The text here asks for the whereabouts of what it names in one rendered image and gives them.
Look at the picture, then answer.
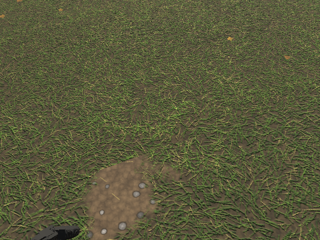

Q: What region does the robot left hand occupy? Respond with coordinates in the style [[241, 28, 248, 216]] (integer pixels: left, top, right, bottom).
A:
[[31, 225, 80, 240]]

